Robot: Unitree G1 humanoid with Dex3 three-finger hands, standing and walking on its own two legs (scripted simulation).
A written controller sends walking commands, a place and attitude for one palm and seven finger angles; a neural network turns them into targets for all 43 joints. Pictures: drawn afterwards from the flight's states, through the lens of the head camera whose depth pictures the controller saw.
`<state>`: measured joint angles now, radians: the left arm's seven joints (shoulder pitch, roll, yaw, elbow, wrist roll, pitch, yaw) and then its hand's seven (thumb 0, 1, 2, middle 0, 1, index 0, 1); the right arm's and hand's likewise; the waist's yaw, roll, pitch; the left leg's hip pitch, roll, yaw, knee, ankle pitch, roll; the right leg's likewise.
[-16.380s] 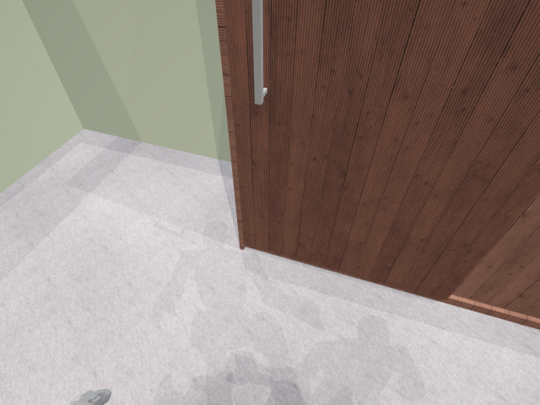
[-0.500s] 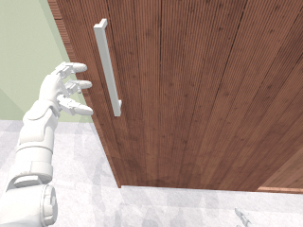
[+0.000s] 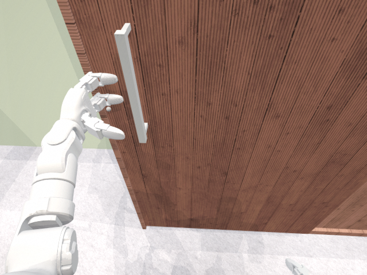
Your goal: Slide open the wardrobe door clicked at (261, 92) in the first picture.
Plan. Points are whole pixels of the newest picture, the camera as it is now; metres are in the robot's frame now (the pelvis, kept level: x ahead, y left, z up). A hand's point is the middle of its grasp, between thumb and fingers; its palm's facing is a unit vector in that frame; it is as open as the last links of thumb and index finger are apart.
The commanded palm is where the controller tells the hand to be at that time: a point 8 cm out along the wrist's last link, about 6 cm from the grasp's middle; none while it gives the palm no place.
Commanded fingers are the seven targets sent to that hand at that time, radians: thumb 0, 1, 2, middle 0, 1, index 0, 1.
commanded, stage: feel for the door with the fingertips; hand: left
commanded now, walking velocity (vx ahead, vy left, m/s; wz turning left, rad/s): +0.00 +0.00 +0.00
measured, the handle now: (136, 92) +0.47 +0.13 +0.17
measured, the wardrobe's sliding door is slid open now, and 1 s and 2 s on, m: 0.00 0.00 0.00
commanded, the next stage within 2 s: slide the fingers in behind the handle in 0.74 s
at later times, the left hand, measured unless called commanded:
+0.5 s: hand (118, 102) +0.42 +0.16 +0.18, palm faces -0.01 -1.00 -0.01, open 14.0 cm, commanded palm +0.40 +0.21 +0.18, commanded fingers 0.00 -0.50 0.30 -0.30 -1.20 -0.30 -1.20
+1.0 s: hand (121, 100) +0.43 +0.16 +0.18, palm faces -0.01 -1.00 -0.01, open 13.9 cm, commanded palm +0.40 +0.21 +0.18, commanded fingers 0.00 -0.50 0.30 -0.30 -1.20 -0.30 -1.20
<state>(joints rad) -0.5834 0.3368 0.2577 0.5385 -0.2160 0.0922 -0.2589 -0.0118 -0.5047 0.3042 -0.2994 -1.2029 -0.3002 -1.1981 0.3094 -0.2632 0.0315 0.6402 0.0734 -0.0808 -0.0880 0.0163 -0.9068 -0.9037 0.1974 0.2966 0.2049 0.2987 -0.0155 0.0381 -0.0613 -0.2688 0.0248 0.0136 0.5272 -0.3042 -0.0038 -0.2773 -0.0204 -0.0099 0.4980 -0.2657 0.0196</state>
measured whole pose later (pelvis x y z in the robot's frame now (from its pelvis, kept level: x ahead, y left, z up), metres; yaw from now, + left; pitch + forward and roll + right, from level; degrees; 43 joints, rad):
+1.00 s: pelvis -0.01 -0.01 +0.00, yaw +0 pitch +4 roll +0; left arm -0.78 0.33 0.24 0.79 -0.16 0.02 -0.18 -0.01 -0.50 0.30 -0.32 -1.22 -0.32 -1.22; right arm 0.32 -0.25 0.03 0.67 0.06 -0.07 -0.08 0.02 -0.91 -0.90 0.20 0.30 0.21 0.30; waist -0.04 0.04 -0.05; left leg -0.32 0.03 0.00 0.54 -0.28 -0.01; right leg -0.32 -0.02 -0.02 0.51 -0.25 0.01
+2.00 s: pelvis -0.01 -0.01 +0.00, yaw +0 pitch +3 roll +0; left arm -0.72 0.25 0.21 0.67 -0.16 0.08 -0.12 -0.01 -0.50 0.30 -0.31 -1.21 -0.31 -1.20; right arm 0.28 -0.24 0.03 0.66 0.05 -0.05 -0.08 0.02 -0.91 -0.90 0.20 0.30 0.20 0.30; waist -0.04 0.04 -0.05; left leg -0.28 0.03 0.01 0.52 -0.29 -0.01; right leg -0.30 -0.01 -0.01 0.50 -0.25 0.01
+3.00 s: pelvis -0.01 -0.01 +0.00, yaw +0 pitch +3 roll +0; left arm -0.73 0.21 0.16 0.66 -0.15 0.07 -0.07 -0.01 -0.29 0.39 -0.33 -1.24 -0.33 -1.23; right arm 0.30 -0.24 0.02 0.68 0.05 -0.05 -0.08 0.02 -0.91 -0.90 0.20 0.30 0.20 0.30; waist -0.03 0.04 -0.05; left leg -0.27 0.03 0.01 0.51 -0.28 -0.01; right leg -0.29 -0.01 -0.01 0.49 -0.25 0.01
